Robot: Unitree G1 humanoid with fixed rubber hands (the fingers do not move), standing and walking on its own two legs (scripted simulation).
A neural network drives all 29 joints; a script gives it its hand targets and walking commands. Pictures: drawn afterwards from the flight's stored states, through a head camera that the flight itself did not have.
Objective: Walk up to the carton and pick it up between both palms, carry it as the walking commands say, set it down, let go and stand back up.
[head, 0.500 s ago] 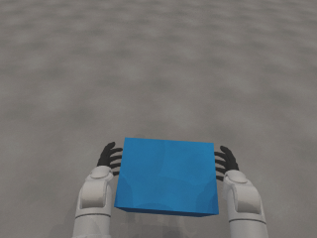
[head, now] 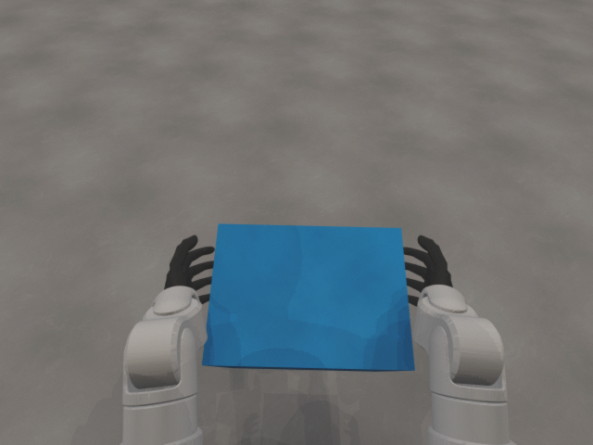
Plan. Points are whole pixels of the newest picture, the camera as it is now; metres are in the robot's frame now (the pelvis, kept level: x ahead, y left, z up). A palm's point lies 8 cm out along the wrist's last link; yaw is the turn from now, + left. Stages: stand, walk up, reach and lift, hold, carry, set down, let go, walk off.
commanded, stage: carry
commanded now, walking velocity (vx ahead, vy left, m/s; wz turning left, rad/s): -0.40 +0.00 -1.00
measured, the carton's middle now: (306, 306) +0.31 +0.01 -0.01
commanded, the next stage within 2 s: none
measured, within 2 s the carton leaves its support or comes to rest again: neither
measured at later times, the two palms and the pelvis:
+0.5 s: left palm (211, 360) +0.20 +0.12 +0.09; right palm out of the picture +0.10 -0.18 +0.09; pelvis -0.13 +0.05 +0.01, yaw -18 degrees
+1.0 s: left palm out of the picture +0.08 +0.14 +0.08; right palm out of the picture -0.01 -0.16 +0.09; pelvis -0.24 +0.07 +0.01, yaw -18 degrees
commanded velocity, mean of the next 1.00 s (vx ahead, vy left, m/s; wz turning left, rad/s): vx -0.07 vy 0.00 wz -0.18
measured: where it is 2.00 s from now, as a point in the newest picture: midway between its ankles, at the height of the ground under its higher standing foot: outside the picture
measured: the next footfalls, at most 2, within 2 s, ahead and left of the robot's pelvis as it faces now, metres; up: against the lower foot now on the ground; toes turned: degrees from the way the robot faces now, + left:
right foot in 0.54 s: -0.19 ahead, -0.07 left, +0.00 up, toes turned -24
left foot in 0.82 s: -0.13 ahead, +0.17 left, +0.00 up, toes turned -11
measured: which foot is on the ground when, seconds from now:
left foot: down 0.00-0.56, up 0.58-0.80, down 0.82-1.00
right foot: down 0.00-0.26, up 0.28-0.52, down 0.54-1.00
